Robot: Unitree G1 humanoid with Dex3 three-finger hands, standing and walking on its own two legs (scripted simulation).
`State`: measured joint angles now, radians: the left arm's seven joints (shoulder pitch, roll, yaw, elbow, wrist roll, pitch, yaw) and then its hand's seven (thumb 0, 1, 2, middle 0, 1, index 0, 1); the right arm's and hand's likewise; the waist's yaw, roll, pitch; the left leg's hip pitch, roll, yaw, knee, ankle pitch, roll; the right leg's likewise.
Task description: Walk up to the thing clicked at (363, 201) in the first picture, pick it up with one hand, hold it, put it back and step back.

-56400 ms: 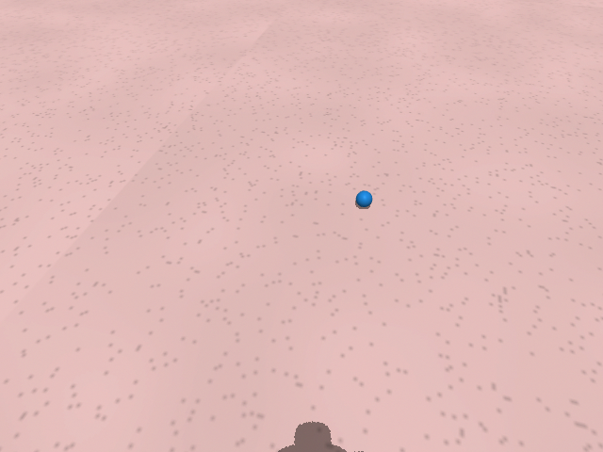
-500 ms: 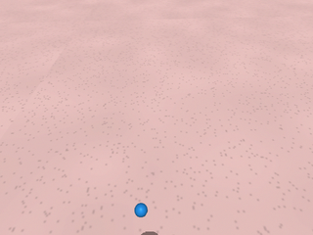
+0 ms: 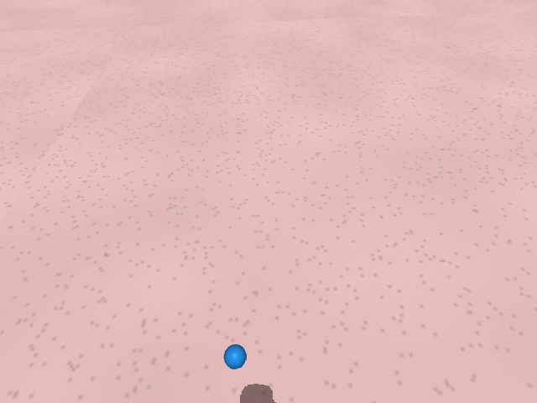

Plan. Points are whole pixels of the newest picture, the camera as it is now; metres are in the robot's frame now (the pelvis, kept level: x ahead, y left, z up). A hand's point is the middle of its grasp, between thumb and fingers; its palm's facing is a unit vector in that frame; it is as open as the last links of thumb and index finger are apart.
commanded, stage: stand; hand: left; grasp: from above
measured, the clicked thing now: (235, 356) +0.45 +0.15 -0.74
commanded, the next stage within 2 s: step back in 1.14 s
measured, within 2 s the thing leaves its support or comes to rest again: neither
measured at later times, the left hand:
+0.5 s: hand out of the picture +0.08 +0.24 -0.15, palm faces +0.02 -0.94 -0.34, open 7.4 cm
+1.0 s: hand out of the picture +0.09 +0.24 -0.15, palm faces +0.01 -0.94 -0.34, open 7.4 cm
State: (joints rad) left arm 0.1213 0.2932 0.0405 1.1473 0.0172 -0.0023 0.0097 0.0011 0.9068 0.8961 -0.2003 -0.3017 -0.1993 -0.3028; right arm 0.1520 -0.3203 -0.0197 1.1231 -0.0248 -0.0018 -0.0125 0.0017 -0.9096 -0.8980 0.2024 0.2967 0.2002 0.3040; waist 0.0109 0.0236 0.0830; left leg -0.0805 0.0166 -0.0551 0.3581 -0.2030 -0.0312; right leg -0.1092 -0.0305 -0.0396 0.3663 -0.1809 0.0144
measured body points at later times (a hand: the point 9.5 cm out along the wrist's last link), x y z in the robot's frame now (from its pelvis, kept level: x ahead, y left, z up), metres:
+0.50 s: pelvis +0.01 -0.01 +0.00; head +0.01 -0.01 +0.45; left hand +0.08 +0.29 -0.13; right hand +0.08 -0.30 -0.14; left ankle +0.00 +0.14 -0.75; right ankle +0.02 -0.13 -0.75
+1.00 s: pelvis +0.01 -0.01 +0.00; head +0.02 -0.02 +0.45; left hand +0.09 +0.29 -0.13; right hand +0.08 -0.31 -0.14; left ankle +0.00 +0.14 -0.75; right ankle +0.02 -0.13 -0.75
